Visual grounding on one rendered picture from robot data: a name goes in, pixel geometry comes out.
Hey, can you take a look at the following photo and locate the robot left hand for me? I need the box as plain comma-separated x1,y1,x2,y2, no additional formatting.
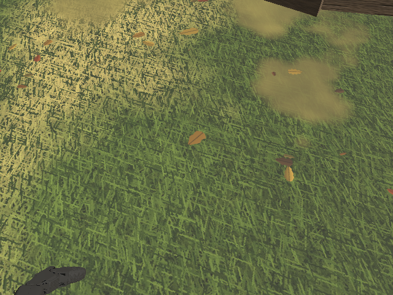
14,266,86,295

